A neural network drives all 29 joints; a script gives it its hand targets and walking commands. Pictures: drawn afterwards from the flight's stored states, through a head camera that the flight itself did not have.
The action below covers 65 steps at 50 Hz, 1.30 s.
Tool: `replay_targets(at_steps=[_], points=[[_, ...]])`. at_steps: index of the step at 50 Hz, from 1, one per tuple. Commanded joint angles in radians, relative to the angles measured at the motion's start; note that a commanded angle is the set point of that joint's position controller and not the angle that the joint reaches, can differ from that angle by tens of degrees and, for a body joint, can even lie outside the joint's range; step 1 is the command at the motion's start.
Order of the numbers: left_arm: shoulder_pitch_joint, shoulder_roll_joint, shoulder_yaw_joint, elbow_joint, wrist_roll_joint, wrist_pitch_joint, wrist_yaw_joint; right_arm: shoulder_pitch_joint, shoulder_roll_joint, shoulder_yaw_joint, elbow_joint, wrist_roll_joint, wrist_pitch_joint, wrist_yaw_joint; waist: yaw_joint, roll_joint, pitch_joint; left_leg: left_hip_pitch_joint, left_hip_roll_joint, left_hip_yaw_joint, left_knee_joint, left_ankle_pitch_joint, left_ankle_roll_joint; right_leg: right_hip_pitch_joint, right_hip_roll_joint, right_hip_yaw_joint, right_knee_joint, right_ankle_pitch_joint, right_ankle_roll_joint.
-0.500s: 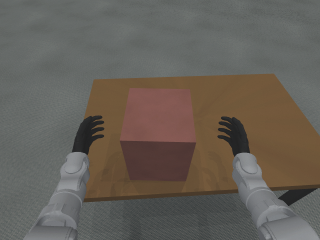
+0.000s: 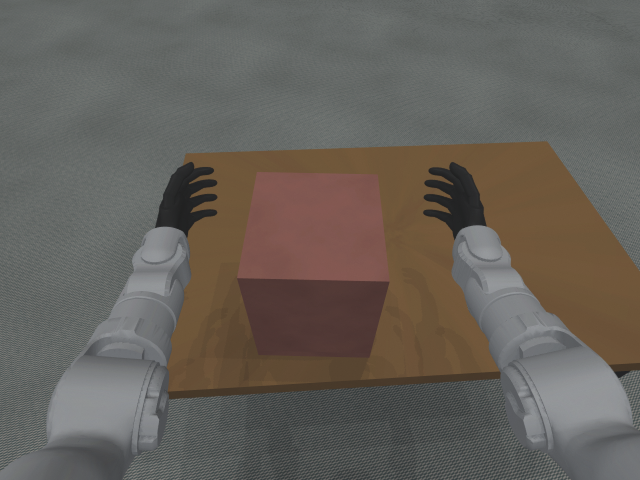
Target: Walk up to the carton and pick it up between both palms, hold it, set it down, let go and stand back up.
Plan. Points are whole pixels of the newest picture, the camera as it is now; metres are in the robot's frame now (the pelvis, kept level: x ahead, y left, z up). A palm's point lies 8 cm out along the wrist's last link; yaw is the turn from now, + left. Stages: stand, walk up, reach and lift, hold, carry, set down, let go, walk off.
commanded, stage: reach and lift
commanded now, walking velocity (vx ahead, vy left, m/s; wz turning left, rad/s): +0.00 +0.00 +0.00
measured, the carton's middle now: (315, 268) +0.46 +0.02 -0.08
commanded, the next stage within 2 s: none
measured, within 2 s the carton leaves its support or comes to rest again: neither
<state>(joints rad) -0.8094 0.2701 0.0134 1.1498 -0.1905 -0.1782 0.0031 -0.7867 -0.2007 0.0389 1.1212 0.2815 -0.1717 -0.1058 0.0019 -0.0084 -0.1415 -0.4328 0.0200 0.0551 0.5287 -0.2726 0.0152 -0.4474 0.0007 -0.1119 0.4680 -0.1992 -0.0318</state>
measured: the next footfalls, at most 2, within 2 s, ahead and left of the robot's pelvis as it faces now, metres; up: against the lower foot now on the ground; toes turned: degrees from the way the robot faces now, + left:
none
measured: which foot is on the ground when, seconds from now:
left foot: down 0.00-1.00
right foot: down 0.00-1.00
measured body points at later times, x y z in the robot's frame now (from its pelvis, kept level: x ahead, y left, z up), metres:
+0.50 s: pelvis +0.01 +0.00 +0.00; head +0.06 +0.02 +0.45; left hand +0.47 +0.22 +0.10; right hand +0.47 -0.17 +0.11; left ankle -0.01 +0.10 -0.73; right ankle +0.01 -0.10 -0.74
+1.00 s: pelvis -0.01 +0.01 -0.03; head +0.11 +0.02 +0.40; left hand +0.47 +0.21 +0.01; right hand +0.46 -0.16 +0.01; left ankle -0.01 +0.10 -0.73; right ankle +0.01 -0.10 -0.73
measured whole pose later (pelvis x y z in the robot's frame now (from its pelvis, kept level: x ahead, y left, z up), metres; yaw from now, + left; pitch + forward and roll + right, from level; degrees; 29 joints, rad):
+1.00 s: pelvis -0.01 +0.01 -0.03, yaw +0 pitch +28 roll -2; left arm -1.10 0.28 -0.03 1.63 -0.25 -0.47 0.02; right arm -1.04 -0.20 0.01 1.49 0.27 -0.39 -0.07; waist -0.01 0.01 -0.26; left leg -0.91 0.02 0.05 0.77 -0.33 0.03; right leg -0.92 -0.02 -0.12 0.69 -0.25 -0.02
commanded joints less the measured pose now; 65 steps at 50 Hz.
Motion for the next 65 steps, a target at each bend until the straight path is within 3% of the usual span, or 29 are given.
replay_targets(at_steps=[1,5,12,20,23,28,35,39,47,55,65], points=[[-0.374,0.136,0.032,-0.064,0.011,-0.011,-0.008,-0.362,-0.129,-0.008,-0.087,0.013,-0.012,-0.009,0.000,0.018,-0.430,0.142,-0.022,-0.034,-0.023,0.424,-0.050,0.260,0.005,0.093,-0.032,0.244,0.018],[-0.386,0.142,0.043,-0.026,0.025,-0.007,-0.016,-0.409,-0.123,0.024,-0.085,0.041,-0.005,-0.012,0.013,0.001,-0.429,0.113,-0.025,-0.029,-0.036,0.434,-0.041,0.312,0.000,0.101,-0.034,0.294,0.029],[-0.540,0.153,0.012,-0.057,-0.004,-0.021,0.010,-0.510,-0.150,0.000,-0.038,0.053,0.026,0.010,0.000,0.047,-0.528,0.146,-0.017,-0.033,-0.020,0.445,-0.057,0.211,0.000,0.093,-0.039,0.251,0.020],[-0.561,0.144,-0.020,0.144,-0.013,-0.025,-0.002,-0.548,-0.164,0.000,0.121,0.033,0.026,0.022,-0.010,0.025,-0.497,0.090,-0.012,-0.046,0.000,0.465,-0.057,0.174,-0.002,0.085,-0.026,0.294,0.025],[-0.541,0.135,-0.010,0.208,0.002,-0.063,-0.011,-0.539,-0.142,0.006,0.167,0.033,-0.003,0.023,-0.006,0.014,-0.480,0.060,-0.014,-0.045,-0.002,0.473,-0.052,0.170,-0.008,0.086,-0.014,0.303,0.026],[-0.520,0.125,0.011,0.198,0.026,-0.137,-0.005,-0.515,-0.131,0.000,0.146,0.032,-0.081,0.027,0.005,0.043,-0.550,0.068,-0.015,-0.043,0.033,0.547,-0.066,0.154,-0.003,0.080,0.014,0.328,0.024],[-0.593,0.123,0.003,0.171,-0.011,-0.216,0.023,-0.540,-0.135,-0.057,0.115,-0.006,-0.149,0.035,-0.016,0.076,-0.659,0.030,-0.007,-0.051,0.087,0.474,-0.079,0.010,0.004,0.068,0.057,0.190,0.012],[-0.627,0.123,-0.027,0.244,-0.053,-0.253,0.029,-0.563,-0.127,-0.076,0.158,-0.028,-0.174,0.037,-0.025,0.070,-0.709,-0.041,-0.002,-0.053,0.132,0.421,-0.081,-0.069,0.001,0.065,0.109,0.152,0.013],[-0.598,0.117,-0.049,0.422,-0.059,-0.314,0.011,-0.562,-0.091,-0.037,0.278,-0.025,-0.242,0.033,-0.009,0.041,-0.709,-0.178,-0.007,-0.050,0.220,0.423,-0.072,-0.153,0.000,0.062,0.211,0.186,0.026],[-0.601,0.136,-0.015,0.340,-0.049,-0.356,0.018,-0.584,-0.107,-0.011,0.248,0.017,-0.322,0.034,0.014,0.068,-0.847,-0.181,-0.011,-0.043,0.309,0.518,-0.088,-0.189,0.021,0.054,0.287,0.264,0.032],[-0.654,0.098,-0.038,0.317,-0.081,-0.375,0.013,-0.620,-0.051,-0.043,0.241,-0.036,-0.307,0.027,0.007,0.042,-0.888,-0.287,-0.015,-0.039,0.367,0.396,-0.076,-0.243,0.015,0.064,0.348,0.183,0.036]])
